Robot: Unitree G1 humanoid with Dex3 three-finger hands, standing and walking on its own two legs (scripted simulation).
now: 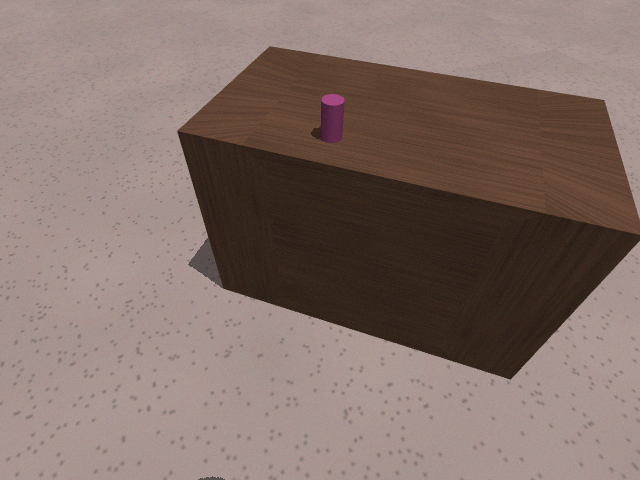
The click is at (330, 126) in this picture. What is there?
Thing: slim round
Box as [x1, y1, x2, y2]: [321, 94, 343, 142]
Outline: 328,94 323,96 321,99 321,138 327,142 336,142 341,138 343,98 336,94
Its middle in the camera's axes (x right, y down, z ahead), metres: +0.03 -0.29 +0.95
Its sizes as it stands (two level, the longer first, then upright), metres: 0.054 0.054 0.102
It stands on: a support 0.70 m high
